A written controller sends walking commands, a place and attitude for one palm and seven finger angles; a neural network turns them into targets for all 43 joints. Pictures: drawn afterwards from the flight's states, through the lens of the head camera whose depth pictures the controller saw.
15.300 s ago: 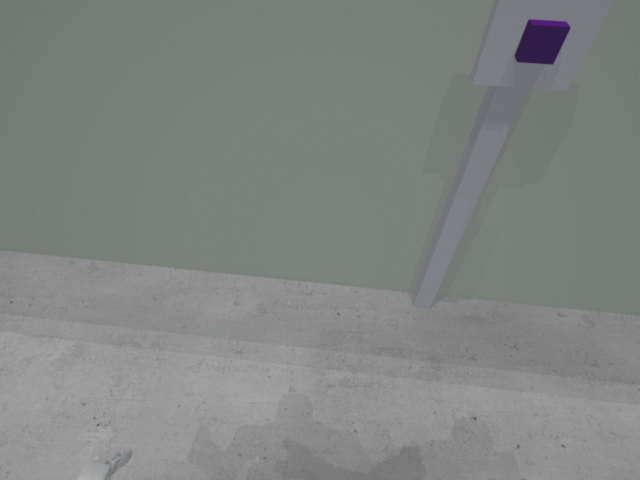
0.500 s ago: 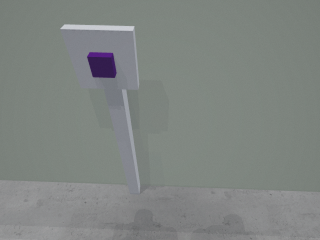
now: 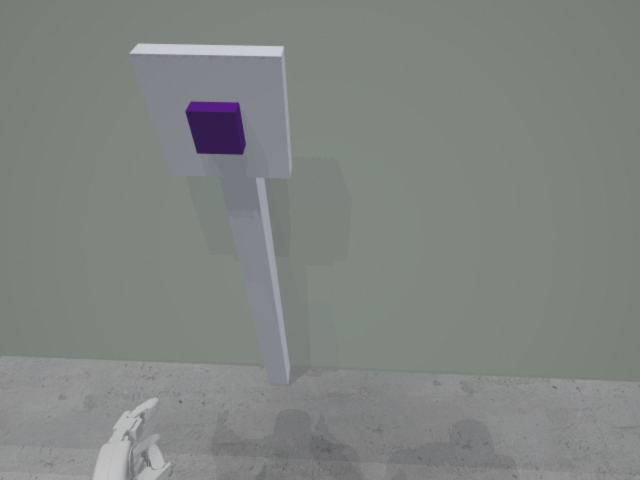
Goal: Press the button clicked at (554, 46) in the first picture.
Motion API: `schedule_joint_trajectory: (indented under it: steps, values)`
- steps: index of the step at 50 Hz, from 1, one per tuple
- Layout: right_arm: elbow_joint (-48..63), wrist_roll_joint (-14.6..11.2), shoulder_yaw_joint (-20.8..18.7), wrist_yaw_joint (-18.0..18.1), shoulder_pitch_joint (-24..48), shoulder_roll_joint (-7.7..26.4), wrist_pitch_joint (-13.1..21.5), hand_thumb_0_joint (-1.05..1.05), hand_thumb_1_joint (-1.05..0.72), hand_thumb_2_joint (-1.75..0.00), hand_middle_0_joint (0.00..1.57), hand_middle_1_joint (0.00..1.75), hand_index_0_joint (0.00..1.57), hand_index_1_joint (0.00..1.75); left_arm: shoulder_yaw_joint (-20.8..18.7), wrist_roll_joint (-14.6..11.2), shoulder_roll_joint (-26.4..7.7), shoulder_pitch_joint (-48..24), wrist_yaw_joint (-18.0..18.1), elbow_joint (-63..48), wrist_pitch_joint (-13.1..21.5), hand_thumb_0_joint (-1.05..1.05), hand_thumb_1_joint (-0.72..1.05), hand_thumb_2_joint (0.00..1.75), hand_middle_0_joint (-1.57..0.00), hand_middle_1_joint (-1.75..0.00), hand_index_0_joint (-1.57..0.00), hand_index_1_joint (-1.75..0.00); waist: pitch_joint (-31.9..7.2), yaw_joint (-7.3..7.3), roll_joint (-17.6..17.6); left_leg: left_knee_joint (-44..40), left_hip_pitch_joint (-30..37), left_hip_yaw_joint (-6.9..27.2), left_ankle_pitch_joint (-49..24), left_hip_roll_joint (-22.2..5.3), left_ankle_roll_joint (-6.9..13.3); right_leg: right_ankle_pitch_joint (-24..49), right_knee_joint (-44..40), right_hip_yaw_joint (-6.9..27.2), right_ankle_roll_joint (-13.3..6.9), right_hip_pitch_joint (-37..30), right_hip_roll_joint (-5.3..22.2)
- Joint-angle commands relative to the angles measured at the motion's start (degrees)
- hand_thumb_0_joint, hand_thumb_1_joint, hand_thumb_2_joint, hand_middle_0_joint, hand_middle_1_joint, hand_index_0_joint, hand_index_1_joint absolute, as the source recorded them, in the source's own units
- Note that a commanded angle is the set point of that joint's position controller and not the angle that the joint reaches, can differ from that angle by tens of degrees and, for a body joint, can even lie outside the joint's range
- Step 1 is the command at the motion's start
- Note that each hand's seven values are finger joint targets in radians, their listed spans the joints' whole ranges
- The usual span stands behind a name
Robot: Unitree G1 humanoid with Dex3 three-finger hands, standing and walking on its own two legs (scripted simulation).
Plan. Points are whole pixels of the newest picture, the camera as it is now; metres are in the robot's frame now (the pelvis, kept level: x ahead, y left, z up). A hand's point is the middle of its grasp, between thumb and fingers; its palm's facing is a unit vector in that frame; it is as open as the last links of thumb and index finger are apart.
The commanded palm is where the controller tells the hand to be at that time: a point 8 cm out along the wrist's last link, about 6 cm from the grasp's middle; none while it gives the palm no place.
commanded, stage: raise the hand and make a fist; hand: left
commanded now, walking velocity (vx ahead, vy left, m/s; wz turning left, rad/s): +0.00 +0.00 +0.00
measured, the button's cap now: (218, 127) +0.50 +0.16 +0.20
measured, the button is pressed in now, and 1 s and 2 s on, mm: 0 0 0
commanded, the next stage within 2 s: aim a knuckle at the button in 1.84 s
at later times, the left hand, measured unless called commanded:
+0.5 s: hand (188, 452) +0.15 +0.14 +0.06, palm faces +0.00 -1.00 -0.08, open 3.8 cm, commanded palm +0.12 +0.21 +0.05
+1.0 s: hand (146, 395) +0.18 +0.17 +0.11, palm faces +0.01 -0.99 -0.11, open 3.1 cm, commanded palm +0.15 +0.23 +0.13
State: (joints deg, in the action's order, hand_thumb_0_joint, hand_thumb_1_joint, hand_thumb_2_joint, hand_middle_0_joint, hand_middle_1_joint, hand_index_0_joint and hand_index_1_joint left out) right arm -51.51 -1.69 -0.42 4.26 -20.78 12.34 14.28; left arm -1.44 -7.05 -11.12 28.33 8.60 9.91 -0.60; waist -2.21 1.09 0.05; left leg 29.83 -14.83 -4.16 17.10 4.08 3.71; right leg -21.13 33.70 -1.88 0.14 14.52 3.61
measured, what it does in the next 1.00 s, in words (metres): stands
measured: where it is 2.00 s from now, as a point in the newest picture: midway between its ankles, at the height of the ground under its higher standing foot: outside the picture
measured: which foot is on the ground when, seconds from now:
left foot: down 0.00-1.00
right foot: down 0.00-1.00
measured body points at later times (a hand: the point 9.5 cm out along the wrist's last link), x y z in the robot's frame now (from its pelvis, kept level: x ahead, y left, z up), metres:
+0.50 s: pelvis -0.04 -0.05 -0.05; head -0.01 -0.05 +0.40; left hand +0.14 +0.19 +0.06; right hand +0.19 -0.25 -0.10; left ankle -0.02 +0.07 -0.73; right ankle -0.04 -0.13 -0.73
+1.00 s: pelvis -0.02 -0.02 -0.01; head -0.03 -0.03 +0.44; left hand +0.18 +0.23 +0.12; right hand +0.16 -0.26 -0.07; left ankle -0.02 +0.07 -0.73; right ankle -0.04 -0.13 -0.73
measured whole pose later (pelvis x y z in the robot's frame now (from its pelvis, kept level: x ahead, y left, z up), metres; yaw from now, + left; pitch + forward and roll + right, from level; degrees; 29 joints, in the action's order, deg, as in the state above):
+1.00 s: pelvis -0.02 -0.02 -0.01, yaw +1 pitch +2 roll -1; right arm -34.1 -3.3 0.9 5.0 -14.6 14.9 18.5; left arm -12.5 -17.5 -16.9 22.7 -15.1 -14.2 7.7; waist -4.0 -1.2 -2.3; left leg 39.4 -21.6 -1.5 19.9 0.2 1.7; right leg -21.4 37.6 -4.5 -1.2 18.3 0.0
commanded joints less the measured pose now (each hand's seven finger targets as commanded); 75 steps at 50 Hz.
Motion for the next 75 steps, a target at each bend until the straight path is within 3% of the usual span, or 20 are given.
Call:
schedule_joint_trajectory:
  steps: [1, 3, 5, 7, 10, 14, 15, 19, 22, 25, 28, 30, 35, 40, 45, 48, 55, 58, 64, 75]
  values:
    - [15.4, 0.8, -3.4, -1.0, 7.9, 8.5, 5.9, 0.0, -0.9, -0.9, 0.2, 0.3, 0.2, 0.3, 1.2, -1.3, 2.7, 3.6, -5.0, -14.3, 10.4, 0.0, 0.9, 0.9, -0.45, -0.57, -0.45, -0.57, -2.1, 0.05, 8.3, 2.7, -2.3, 8.1, -18.3, -5.7, -4.1, 10.6, -2.0, -4.5, -1.4, 8.9, -3.9]
    - [18.2, 1.2, -4.8, -2.3, 10.6, 8.3, 4.0, 0.0, -0.9, -0.9, 0.2, 0.3, 0.2, 0.3, -1.2, -2.9, 4.9, 14.9, -11.1, -6.2, 16.0, 0.0, 0.9, 0.9, -0.5, -0.63, -0.5, -0.63, -1.5, -2.73, 19.9, 7.1, -9.4, 7.0, -19.2, -5.6, -4.7, 13.0, 4.0, -6.3, -1.1, 12.3, -5.0]
    - [21.0, 0.7, -6.2, -4.1, 13.0, 8.4, 2.1, 0.0, -0.9, -0.9, 0.2, 0.3, 0.2, 0.3, -7.6, -5.3, 1.4, 21.4, -18.8, -2.3, 22.3, 0.0, 0.9, 0.9, -0.56, -0.69, -0.56, -0.69, -1.5, -5.84, 19.8, 10.0, -15.2, 4.8, -15.9, -3.9, -5.4, 17.6, 7.4, -5.1, -1.8, 11.7, -4.5]
    - [25.8, 0.7, -6.4, -4.5, 15.9, 9.3, 0.9, 0.0, -0.9, -0.9, 0.2, 0.3, 0.2, 0.3, -13.4, -7.3, -5.2, 17.5, -25.2, -5.6, 27.2, 0.0, 0.9, 0.9, -0.61, -0.75, -0.61, -0.75, -4.0, -5.82, 10.7, 13.1, -17.1, 2.8, -13.1, -2.6, -5.2, 20.0, 10.4, -3.3, -2.2, 11.0, -3.5]
    - [30.4, 0.7, -5.3, -3.9, 16.8, 8.0, -1.5, 0.0, -0.9, -0.9, 0.2, 0.3, 0.2, 0.3, -16.4, -6.9, -10.6, 11.0, -25.5, -20.5, 25.8, 0.0, 0.9, 0.9, -0.69, -0.84, -0.69, -0.84, -9.1, -7.07, -7.9, 14.0, -15.8, 1.0, -12.4, -2.0, -4.1, 18.5, 12.4, -1.2, -2.9, 9.6, -3.4]
    - [32.0, 1.0, -4.2, -3.0, 11.6, 5.8, -2.0, 0.0, -0.9, -0.9, 0.2, 0.3, 0.2, 0.3, -14.6, -8.9, -8.4, -0.6, -21.0, -38.4, 29.6, 0.0, 0.9, 0.9, -0.81, -0.96, -0.81, -0.96, -17.0, -2.3, -11.9, 17.9, -10.1, 3.3, -14.2, -3.7, -2.3, 17.9, 11.5, 0.1, -1.8, 13.5, -4.5]
    - [31.6, 1.4, -3.5, -2.7, 10.3, 6.3, -1.8, 0.0, -0.9, -0.9, 0.2, 0.3, 0.2, 0.3, -12.1, -9.5, -7.7, -7.2, -20.9, -42.6, 31.6, 0.0, 0.9, 0.9, -0.83, -0.99, -0.83, -0.99, -15.9, 0.49, -9.2, 19.1, -10.3, 4.6, -12.3, -3.9, -2.0, 16.3, 11.8, 0.2, -1.5, 16.4, -5.0]
    - [27.9, 0.3, -2.1, -1.3, 10.3, 8.2, 1.4, 0.0, -0.9, -0.9, 0.2, 0.3, 0.2, 0.3, -4.1, -10.4, -4.3, -14.4, -25.1, -35.2, 36.0, 0.0, 0.9, 0.9, -0.94, -1.11, -0.94, -1.11, -6.0, 5.46, -4.5, 21.2, -15.0, 6.7, 0.4, -4.7, -1.4, 1.6, 8.0, 2.3, -1.1, 24.4, -5.0]
    - [27.8, -1.0, -1.6, 0.0, 10.5, 9.7, 2.2, 0.0, -0.9, -0.9, 0.2, 0.3, 0.2, 0.3, -5.7, -10.3, -9.6, -14.6, -30.5, -26.7, 29.9, 0.0, 0.9, 0.9, -1.02, -1.2, -1.02, -1.2, -4.6, 4.97, 0.6, 20.4, -18.3, 6.7, 4.7, -4.4, -1.0, -6.7, 2.1, 6.8, -0.3, 21.1, -3.6]
    - [28.8, -2.0, -1.6, 0.7, 12.1, 9.4, 1.2, 0.0, -0.9, -0.9, 0.2, 0.3, 0.2, 0.3, -14.4, -10.2, -16.1, -7.8, -32.2, -18.8, 18.2, 0.0, 0.9, 0.9, -1.11, -1.29, -1.11, -1.29, -9.5, -0.57, 2.0, 18.1, -18.7, 5.9, 1.8, -4.0, -1.1, -5.3, -0.5, 10.1, 1.0, 11.8, -0.9]
    - [31.4, -1.8, -0.5, 1.0, 15.4, 6.7, -0.4, 0.0, -0.9, -0.9, 0.2, 0.3, 0.2, 0.3, -20.2, -13.5, -16.1, -4.0, -28.9, -24.6, 10.7, 0.0, 0.9, 0.9, -1.19, -1.38, -1.19, -1.38, -13.4, -4.75, 2.4, 14.8, -16.0, 5.5, -2.8, -3.7, -1.9, 4.5, -0.3, 9.1, 2.0, 2.9, 0.9]
    - [31.2, -1.7, -0.1, 0.9, 16.6, 5.0, -0.2, 0.0, -0.9, -0.9, 0.2, 0.3, 0.2, 0.3, -23.9, -16.1, -14.9, -3.5, -24.7, -28.4, 10.4, 0.0, 0.9, 0.9, -1.24, -1.44, -1.24, -1.44, -13.1, -6.15, 4.5, 12.9, -14.8, 6.3, -5.3, -3.9, -2.4, 9.9, 0.5, 6.8, 2.0, 0.5, 0.0]
    - [29.0, -1.2, -0.9, -0.5, 12.6, 6.1, 2.7, 0.0, -0.9, -0.9, 0.2, 0.3, 0.2, 0.3, -19.0, -13.8, -10.9, -3.2, -21.4, -34.4, 16.3, 0.0, 0.9, 0.9, -1.3, -1.5, -1.3, -1.5, -8.3, -3.84, 1.6, 9.7, -10.5, 5.4, -9.8, -4.3, -2.3, 19.5, 1.7, 2.6, 1.6, 4.3, -2.2]
    - [27.0, -2.1, -1.3, -0.1, 10.7, 8.3, 6.1, 0.0, -0.9, -0.9, 0.2, 0.3, 0.2, 0.3, -11.7, -12.3, -9.3, -7.1, -26.0, -31.5, 15.4, 0.0, 0.9, 0.9, -1.3, -1.5, -1.3, -1.5, -3.9, -0.57, 0.2, 8.1, -7.4, 5.3, -5.7, -4.3, -1.4, 9.3, -2.3, 2.3, 0.8, 8.7, -3.0]
    - [26.5, -1.8, -0.8, 1.0, 11.2, 8.8, 7.8, 0.0, -0.9, -0.9, 0.2, 0.3, 0.2, 0.3, -19.7, -11.8, -17.8, -13.5, -24.0, -38.4, 13.9, 0.0, 0.9, 0.9, -1.3, -1.5, -1.3, -1.5, -8.7, -2.84, -1.8, 4.1, -2.0, 6.3, -5.9, -4.6, -1.2, 6.4, -2.8, -0.1, -0.4, 5.1, -3.7]
    - [26.6, -1.8, 0.0, 0.7, 11.8, 7.8, 7.9, 0.0, -0.9, -0.9, 0.2, 0.3, 0.2, 0.3, -19.9, -12.4, -15.2, -13.9, -22.1, -40.4, 13.4, 0.0, 0.9, 0.9, -1.3, -1.5, -1.3, -1.5, -9.1, -3.56, -4.6, 2.3, 1.3, 6.6, -10.0, -4.7, -1.9, 11.6, -1.7, -2.6, -1.1, 3.3, -4.3]
    - [26.3, -2.5, 1.2, 0.4, 13.2, 8.7, 6.5, 0.0, -0.9, -0.9, 0.2, 0.3, 0.2, 0.3, -15.3, -12.3, -12.5, -17.8, -25.4, -33.8, 1.7, 0.0, 0.9, 0.9, -1.3, -1.5, -1.3, -1.5, -2.9, -3.64, -3.1, -0.8, 2.2, 7.3, -12.4, -4.9, -2.3, 16.4, -4.8, -2.9, -1.3, 1.3, -4.7]
    - [27.1, -2.7, 1.6, 0.7, 14.5, 8.7, 4.8, 0.0, -0.9, -0.9, 0.2, 0.3, 0.2, 0.3, -16.7, -11.6, -15.5, -23.0, -26.1, -36.3, -3.8, 0.0, 0.9, 0.9, -1.3, -1.5, -1.3, -1.5, -2.7, -3.68, -3.0, -2.3, 3.5, 7.7, -11.9, -5.0, -2.3, 15.6, -5.9, -3.0, -1.2, 0.8, -4.4]
    - [27.5, -2.0, 2.8, 0.9, 16.9, 7.4, 3.8, 0.0, -0.9, -0.9, 0.2, 0.3, 0.2, 0.3, -23.2, -12.4, -20.3, -31.8, -24.2, -43.6, -4.8, 0.0, 0.9, 0.9, -1.3, -1.5, -1.3, -1.5, -9.3, -4.58, -4.4, -3.3, 9.3, 8.0, -16.1, -4.8, -2.6, 17.0, -6.7, -3.3, -1.5, -2.6, -4.5]
    - [26.1, -3.5, 3.2, 1.2, 19.6, 8.5, 1.5, 0.0, -0.9, -0.9, 0.2, 0.3, 0.2, 0.3, -20.8, -13.6, -18.2, -32.7, -27.9, -31.2, -15.9, 0.0, 0.9, 0.9, -1.3, -1.5, -1.3, -1.5, -1.3, -4.62, -0.6, -6.0, 6.3, 8.1, -8.3, -4.2, -2.1, 11.5, -10.9, -2.3, -1.3, -1.8, -4.1]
